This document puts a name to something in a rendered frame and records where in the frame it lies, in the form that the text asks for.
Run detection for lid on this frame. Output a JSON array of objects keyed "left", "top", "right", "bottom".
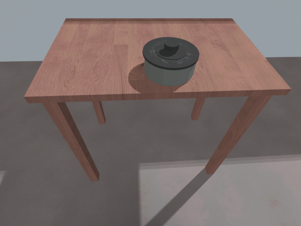
[{"left": 143, "top": 37, "right": 199, "bottom": 70}]

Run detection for table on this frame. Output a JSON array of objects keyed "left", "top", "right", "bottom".
[{"left": 24, "top": 18, "right": 291, "bottom": 181}]

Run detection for knob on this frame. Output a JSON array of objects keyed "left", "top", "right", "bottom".
[{"left": 164, "top": 40, "right": 179, "bottom": 52}]

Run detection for pot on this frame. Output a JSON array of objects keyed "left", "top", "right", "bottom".
[{"left": 144, "top": 59, "right": 196, "bottom": 86}]

